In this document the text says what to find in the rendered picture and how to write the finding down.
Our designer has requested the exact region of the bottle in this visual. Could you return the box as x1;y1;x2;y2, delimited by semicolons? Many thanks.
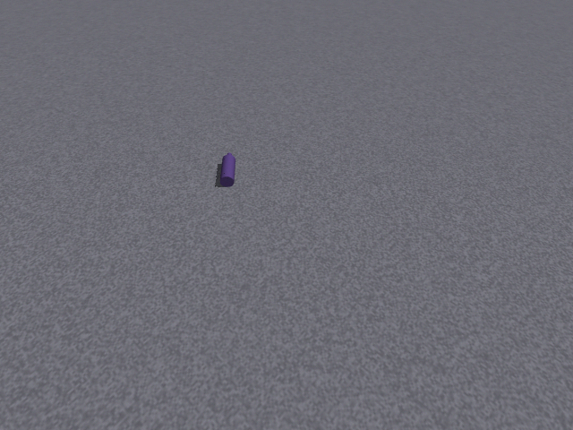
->
220;152;235;187

